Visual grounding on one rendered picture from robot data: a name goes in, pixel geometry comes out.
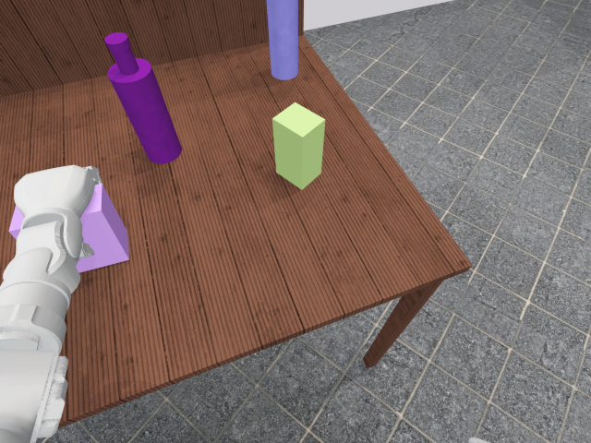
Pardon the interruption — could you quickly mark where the left robot upper arm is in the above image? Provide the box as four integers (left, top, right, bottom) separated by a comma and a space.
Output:
0, 349, 68, 443

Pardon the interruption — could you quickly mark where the left robot forearm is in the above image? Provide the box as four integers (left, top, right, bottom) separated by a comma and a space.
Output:
0, 208, 82, 353

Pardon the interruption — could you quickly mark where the robot left hand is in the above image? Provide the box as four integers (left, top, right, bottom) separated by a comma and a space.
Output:
14, 165, 103, 259

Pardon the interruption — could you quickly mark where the sponge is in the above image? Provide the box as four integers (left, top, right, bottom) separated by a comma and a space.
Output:
9, 184, 129, 273

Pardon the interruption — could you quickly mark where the table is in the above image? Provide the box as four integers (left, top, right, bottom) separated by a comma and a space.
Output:
0, 0, 473, 429

